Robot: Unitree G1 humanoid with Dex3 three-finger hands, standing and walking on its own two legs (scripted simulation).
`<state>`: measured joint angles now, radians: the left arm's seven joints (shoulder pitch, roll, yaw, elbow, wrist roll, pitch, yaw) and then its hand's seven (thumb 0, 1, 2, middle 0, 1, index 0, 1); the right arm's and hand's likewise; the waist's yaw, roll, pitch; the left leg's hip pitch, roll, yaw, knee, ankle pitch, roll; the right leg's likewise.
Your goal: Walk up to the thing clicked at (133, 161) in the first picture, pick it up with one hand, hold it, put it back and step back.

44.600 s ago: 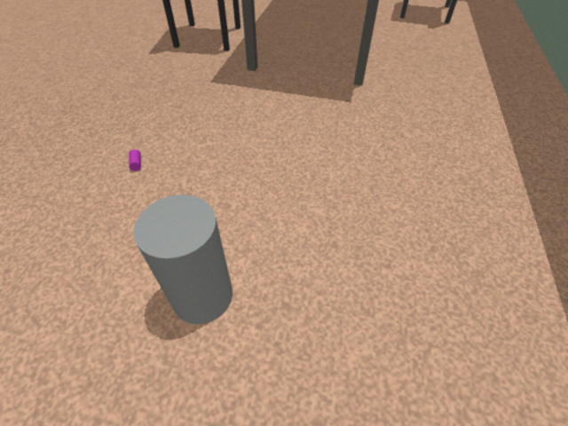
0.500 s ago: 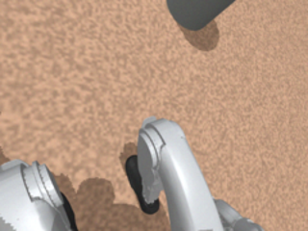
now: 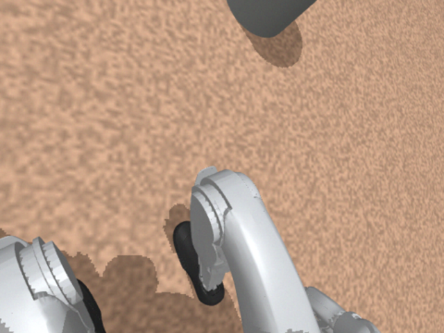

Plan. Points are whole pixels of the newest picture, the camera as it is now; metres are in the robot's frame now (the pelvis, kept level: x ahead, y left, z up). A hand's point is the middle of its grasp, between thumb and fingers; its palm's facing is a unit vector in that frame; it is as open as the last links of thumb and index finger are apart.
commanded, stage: close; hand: left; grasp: from above
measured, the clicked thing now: out of the picture +0.45 +0.32 -0.26
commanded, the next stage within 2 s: settle in 1.40 s
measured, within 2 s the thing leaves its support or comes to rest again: leaves its support in 1.78 s
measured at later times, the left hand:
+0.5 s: hand out of the picture +0.44 +0.32 -0.23, palm faces -0.42 -0.13 -0.90, open 11.9 cm
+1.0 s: hand out of the picture +0.44 +0.32 -0.23, palm faces -0.44 -0.14 -0.89, open 9.0 cm
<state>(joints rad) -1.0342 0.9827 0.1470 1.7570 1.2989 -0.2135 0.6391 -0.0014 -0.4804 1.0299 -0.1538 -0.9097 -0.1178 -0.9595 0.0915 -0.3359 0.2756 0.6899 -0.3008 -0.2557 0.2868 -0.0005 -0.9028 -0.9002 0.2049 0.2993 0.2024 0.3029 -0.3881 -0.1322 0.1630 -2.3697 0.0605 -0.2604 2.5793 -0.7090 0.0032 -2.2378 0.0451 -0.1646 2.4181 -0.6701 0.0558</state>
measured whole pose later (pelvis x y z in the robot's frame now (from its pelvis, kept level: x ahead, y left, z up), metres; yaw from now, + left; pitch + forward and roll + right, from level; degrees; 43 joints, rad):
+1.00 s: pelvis +0.00 +0.00 +0.00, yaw +0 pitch +26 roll -13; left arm -1.01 0.97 0.12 1.72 1.30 -0.25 0.62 0.00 0.20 0.54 -0.60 -0.64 -0.63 -0.61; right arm 0.08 -0.33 0.29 0.68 -0.29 -0.25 0.28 0.00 -0.90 -0.90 0.20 0.30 0.20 0.30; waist -0.37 -0.13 0.16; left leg -2.36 0.06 -0.27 2.57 -0.71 0.00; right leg -2.22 0.05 -0.17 2.40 -0.67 0.05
